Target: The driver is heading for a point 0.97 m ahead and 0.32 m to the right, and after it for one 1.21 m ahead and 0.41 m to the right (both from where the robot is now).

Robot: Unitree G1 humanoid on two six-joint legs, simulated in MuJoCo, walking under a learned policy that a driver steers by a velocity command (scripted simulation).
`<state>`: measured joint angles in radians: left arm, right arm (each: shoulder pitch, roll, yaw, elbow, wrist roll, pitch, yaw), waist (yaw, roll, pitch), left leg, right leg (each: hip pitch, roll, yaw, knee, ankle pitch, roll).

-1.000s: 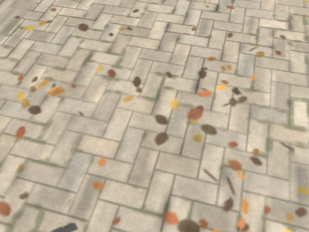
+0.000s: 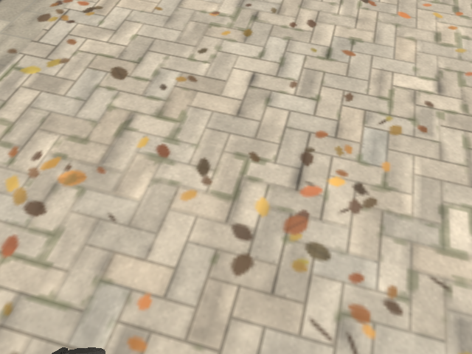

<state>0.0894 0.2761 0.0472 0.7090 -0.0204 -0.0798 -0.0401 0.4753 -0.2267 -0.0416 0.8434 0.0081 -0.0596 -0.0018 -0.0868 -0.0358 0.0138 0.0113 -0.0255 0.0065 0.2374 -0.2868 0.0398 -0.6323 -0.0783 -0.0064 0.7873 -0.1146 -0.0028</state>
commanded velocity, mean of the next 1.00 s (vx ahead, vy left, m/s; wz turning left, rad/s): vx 0.48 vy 0.00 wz -0.10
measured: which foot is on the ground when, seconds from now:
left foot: down 0.00-0.18, up 0.20-0.70, down 0.72-1.00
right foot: up 0.00-0.14, down 0.16-0.74, up 0.76-1.00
